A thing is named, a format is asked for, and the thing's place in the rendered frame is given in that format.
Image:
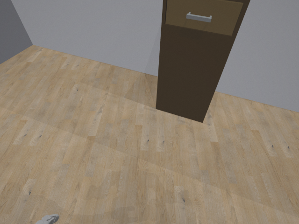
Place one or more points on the handle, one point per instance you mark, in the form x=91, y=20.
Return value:
x=198, y=17

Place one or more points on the drawer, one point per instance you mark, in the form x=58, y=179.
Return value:
x=224, y=14

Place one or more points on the cabinet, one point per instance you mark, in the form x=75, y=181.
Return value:
x=191, y=62

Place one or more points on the robot left hand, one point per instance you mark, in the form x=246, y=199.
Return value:
x=48, y=219

